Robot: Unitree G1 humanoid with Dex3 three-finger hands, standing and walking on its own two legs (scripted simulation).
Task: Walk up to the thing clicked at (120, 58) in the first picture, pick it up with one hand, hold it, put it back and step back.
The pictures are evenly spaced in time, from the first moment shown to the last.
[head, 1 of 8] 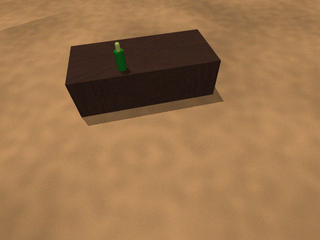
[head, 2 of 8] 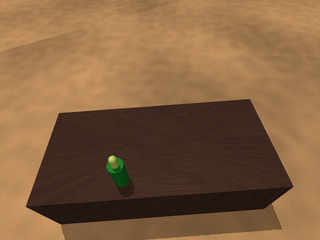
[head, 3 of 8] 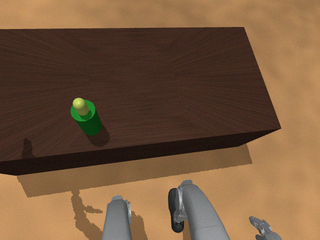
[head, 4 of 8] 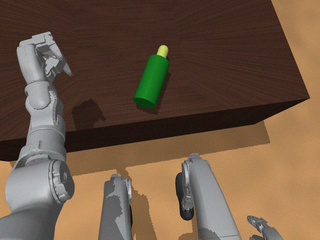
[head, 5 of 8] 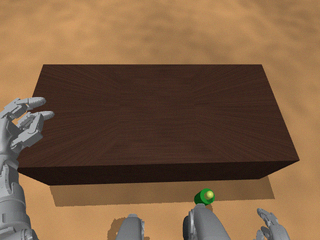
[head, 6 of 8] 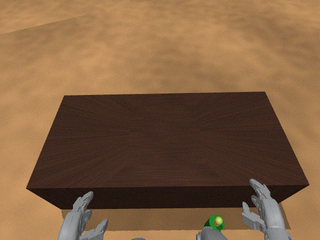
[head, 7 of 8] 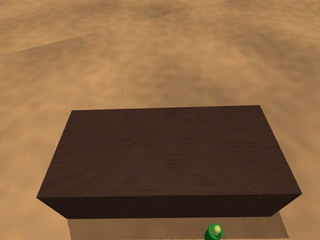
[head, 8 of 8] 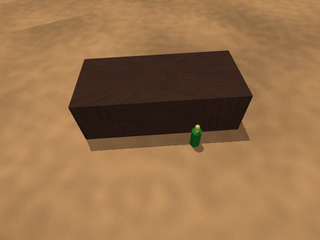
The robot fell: no
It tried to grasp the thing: yes
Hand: left
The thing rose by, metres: 0.01
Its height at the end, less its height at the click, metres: -0.36
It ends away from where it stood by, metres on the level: 0.46
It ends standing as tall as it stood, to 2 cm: yes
